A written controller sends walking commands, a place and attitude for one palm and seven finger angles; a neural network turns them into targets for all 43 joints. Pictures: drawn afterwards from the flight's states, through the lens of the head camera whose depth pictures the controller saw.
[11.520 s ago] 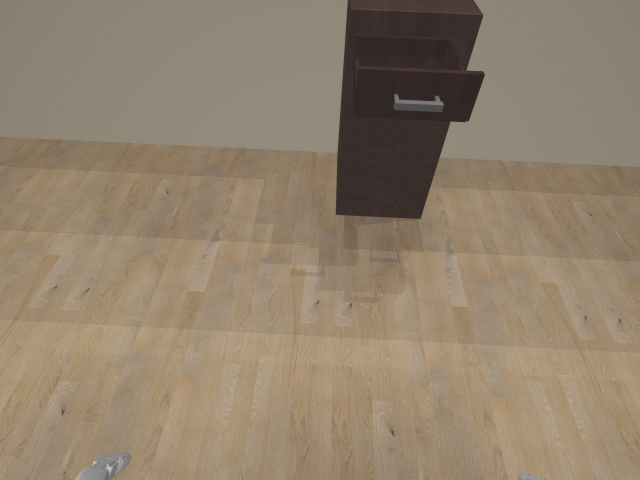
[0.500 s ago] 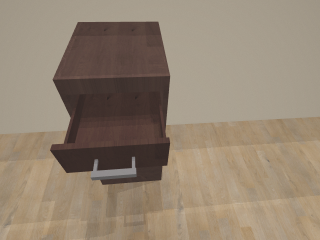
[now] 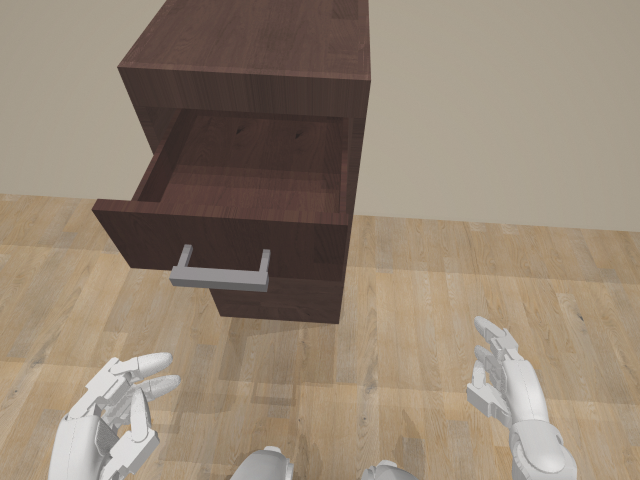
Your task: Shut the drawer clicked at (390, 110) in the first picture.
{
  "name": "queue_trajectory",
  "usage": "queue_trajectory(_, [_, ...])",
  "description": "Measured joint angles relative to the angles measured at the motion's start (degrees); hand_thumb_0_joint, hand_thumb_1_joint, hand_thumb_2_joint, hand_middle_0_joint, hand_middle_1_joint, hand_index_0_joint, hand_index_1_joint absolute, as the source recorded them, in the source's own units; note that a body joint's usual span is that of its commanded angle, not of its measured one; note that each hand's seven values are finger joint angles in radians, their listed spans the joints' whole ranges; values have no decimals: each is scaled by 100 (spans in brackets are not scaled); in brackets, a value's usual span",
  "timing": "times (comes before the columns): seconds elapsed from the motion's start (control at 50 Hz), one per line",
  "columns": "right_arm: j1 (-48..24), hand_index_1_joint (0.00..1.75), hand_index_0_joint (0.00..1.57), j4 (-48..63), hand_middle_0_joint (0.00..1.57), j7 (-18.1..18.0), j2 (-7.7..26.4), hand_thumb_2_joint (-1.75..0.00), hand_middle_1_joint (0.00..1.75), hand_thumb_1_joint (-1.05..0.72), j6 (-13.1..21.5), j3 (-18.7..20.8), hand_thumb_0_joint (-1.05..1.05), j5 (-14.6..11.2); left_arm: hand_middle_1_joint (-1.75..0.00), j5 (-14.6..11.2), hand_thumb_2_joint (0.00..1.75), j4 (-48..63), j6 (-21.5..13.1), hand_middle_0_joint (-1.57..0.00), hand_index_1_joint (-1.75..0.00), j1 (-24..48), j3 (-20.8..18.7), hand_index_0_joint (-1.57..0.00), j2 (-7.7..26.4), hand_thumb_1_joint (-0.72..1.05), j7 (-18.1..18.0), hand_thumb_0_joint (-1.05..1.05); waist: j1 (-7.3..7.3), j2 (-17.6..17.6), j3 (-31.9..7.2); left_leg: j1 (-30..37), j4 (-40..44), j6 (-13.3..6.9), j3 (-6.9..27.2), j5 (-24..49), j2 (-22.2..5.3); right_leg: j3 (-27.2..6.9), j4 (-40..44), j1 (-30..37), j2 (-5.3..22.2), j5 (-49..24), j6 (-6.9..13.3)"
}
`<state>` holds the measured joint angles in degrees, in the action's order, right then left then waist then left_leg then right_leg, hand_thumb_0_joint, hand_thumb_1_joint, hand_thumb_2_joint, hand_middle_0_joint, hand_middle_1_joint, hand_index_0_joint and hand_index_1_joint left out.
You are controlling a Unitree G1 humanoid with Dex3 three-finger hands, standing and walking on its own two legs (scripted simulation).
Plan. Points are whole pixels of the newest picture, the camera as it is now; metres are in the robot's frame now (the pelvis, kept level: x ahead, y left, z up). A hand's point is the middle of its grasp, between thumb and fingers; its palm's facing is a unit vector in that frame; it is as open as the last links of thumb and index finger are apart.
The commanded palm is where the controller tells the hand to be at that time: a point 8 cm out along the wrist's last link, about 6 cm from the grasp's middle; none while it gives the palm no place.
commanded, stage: raise the hand and make a fist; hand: left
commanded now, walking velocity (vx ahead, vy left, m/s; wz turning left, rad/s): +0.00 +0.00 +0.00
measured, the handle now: (223, 266) +0.37 +0.19 +0.01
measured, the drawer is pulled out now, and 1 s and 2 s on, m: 0.23 0.23 0.23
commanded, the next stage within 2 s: bring the fist close to the handle in 1.32 s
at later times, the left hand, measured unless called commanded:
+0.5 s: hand (180, 390) +0.19 +0.17 +0.08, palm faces +0.07 -1.00 -0.01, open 3.1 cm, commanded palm +0.15 +0.22 +0.09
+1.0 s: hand (176, 369) +0.20 +0.17 +0.11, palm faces +0.07 -1.00 +0.01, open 3.2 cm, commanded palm +0.16 +0.21 +0.12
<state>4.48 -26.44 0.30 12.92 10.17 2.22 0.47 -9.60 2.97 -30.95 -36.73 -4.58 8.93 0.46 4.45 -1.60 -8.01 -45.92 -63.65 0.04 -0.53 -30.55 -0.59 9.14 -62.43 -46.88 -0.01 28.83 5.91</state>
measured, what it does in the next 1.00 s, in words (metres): shifts its weight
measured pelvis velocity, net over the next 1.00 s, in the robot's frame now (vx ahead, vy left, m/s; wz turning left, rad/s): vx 0.02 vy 0.06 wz -0.02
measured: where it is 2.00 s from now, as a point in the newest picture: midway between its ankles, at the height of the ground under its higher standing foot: outside the picture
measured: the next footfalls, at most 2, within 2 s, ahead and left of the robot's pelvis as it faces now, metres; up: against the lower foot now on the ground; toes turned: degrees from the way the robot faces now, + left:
none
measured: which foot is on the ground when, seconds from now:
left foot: down 0.00-1.00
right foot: down 0.00-1.00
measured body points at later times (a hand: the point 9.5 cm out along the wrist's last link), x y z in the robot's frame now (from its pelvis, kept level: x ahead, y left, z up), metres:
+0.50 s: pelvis +0.00 +0.02 +0.02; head +0.06 +0.01 +0.46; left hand +0.18 +0.22 +0.09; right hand +0.16 -0.25 -0.07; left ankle +0.01 +0.12 -0.66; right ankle +0.03 -0.06 -0.66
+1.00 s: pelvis +0.02 +0.06 +0.02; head +0.06 +0.05 +0.47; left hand +0.19 +0.22 +0.11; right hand +0.22 -0.14 -0.03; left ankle +0.01 +0.12 -0.66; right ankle +0.03 -0.05 -0.66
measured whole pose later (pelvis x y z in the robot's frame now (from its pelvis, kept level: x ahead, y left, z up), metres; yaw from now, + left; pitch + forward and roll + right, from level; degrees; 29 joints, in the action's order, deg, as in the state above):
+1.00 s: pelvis +0.02 +0.06 +0.02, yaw -1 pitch +10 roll -2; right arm 14.9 -21.6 0.3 11.3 6.8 -3.3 -0.6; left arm -4.1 24.1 -14.1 -39.6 9.2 6.5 -3.4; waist 1.7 2.4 -6.8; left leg -36.8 -56.5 -4.4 -2.8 -29.8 1.4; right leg 6.4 -53.8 -37.5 1.1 26.3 1.1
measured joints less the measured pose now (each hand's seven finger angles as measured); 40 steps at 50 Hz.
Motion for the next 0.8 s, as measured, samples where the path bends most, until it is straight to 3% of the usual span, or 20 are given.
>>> queue_trajectory(0.06, [47,30,20,-261,19,-60,-61,-90,30,-91,202,-213,1,-34,-81,-345,90,389,-443,-66,-81,329,-43,-67,-57,90,424,2,20,218,19,-258,-248,38,208,-39,-1,208,-112,-127,8,44,40])
queue_trajectory(0.1, [123,30,20,-400,20,-103,-117,-90,30,-91,281,-376,1,-82,-85,-431,91,485,-482,-70,-85,715,98,-71,-86,90,851,2,-36,323,60,-358,-324,44,269,-36,-2,270,-146,-190,8,40,43])
queue_trajectory(0.14, [246,30,20,-470,20,-148,-194,-90,30,-91,246,-505,1,-159,-89,-405,91,406,-138,-74,-90,1110,271,-75,-31,90,1261,1,-139,354,121,-380,-298,42,248,-1,-5,248,-139,-230,8,10,23])
queue_trajectory(0.2, [524,30,20,-475,20,-223,-282,-90,30,-90,25,-573,1,-253,-96,-309,91,226,904,-80,-96,1450,418,-81,157,90,1515,1,-349,317,231,-190,-59,66,130,98,7,128,-8,-127,14,-69,16])
queue_trajectory(0.24, [726,30,20,-468,20,-260,-291,-90,30,-90,-140,-518,1,-280,-100,-330,90,216,1500,-84,-101,1368,361,-85,186,90,1283,1,-484,302,270,41,172,58,33,159,2,27,162,42,-4,-134,4])
queue_trajectory(0.28, [928,30,20,-480,20,-282,-260,-90,30,-90,-212,-390,1,-282,-105,-409,90,336,1741,-88,-105,1099,212,-89,82,90,832,1,-565,300,281,287,401,35,-54,206,-11,-64,354,238,-35,-200,-10])
queue_trajectory(0.32, [1111,30,20,-529,20,-291,-201,-90,30,-90,-213,-242,1,-263,-109,-427,90,527,1612,-92,-109,762,30,-93,-48,90,377,1,-573,273,237,462,583,14,-123,242,-20,-141,510,376,-60,-251,-31])
queue_trajectory(0.38, [1290,30,20,-612,20,-253,-51,-90,30,-90,-139,-65,1,-208,-115,-308,90,794,1046,-98,-116,318,-149,-99,-120,90,33,2,-534,240,135,518,678,-20,-145,253,-7,-170,605,430,-57,-271,-69])
queue_trajectory(0.44, [1252,30,20,-641,20,-210,157,-90,30,-91,-10,3,1,-184,-122,-231,90,897,515,-104,-122,123,-35,-105,-120,90,147,1,-514,279,168,430,589,-73,-89,230,28,-116,585,403,-18,-260,-128])
queue_trajectory(0.5, [1108,30,20,-549,20,-220,289,-90,30,-91,129,4,1,-197,-128,-220,91,898,379,-110,-129,59,352,-111,-150,90,478,1,-500,326,220,336,498,-140,-68,212,59,-93,560,354,15,-270,-169])
queue_trajectory(0.56, [953,30,20,-365,19,-255,261,-90,30,-91,193,-29,1,-193,-135,-94,91,927,550,-116,-135,68,720,-117,-135,90,577,1,-478,323,226,327,485,-202,-104,202,79,-128,566,346,33,-290,-208])
queue_trajectory(0.72, [792,30,20,147,20,-145,-73,-90,30,-91,74,-317,1,-133,-151,106,90,1419,900,-131,-151,220,835,-132,-238,90,-158,1,-371,367,85,559,546,-314,-147,131,132,-181,666,594,72,-265,-333])
queue_trajectory(0.8, [832,30,20,296,20,-47,-125,-90,30,-90,-23,-494,1,-121,-156,267,90,1676,1173,-135,-156,183,1140,-136,-424,90,-165,1,-320,416,45,690,597,-371,-146,105,170,-186,748,747,101,-255,-401])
